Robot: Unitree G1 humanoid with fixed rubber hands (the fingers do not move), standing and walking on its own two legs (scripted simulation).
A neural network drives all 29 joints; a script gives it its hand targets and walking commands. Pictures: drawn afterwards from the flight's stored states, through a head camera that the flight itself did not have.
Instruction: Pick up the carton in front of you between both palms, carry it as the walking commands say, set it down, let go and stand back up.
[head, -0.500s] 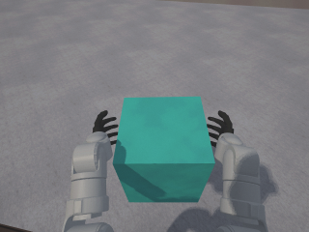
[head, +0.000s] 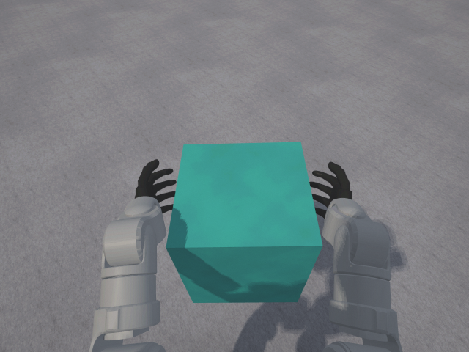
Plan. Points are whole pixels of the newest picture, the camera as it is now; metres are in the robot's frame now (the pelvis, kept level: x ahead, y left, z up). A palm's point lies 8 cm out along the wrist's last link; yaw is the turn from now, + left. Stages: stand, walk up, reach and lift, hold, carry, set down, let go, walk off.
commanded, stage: carry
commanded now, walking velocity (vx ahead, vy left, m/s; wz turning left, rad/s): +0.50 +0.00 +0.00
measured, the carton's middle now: (243, 227) +0.35 +0.00 +0.00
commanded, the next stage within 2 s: none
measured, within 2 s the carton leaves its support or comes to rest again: neither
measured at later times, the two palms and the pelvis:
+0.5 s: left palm (188, 102) +0.58 +0.12 +0.11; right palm (327, 102) +0.60 -0.18 +0.11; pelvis +0.30 -0.04 +0.01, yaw +2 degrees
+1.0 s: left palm (186, 58) +0.79 +0.15 +0.10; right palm (299, 57) +0.80 -0.14 +0.11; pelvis +0.56 +0.00 +0.01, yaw +0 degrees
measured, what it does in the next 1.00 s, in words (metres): walks ahead: right foot, then left foot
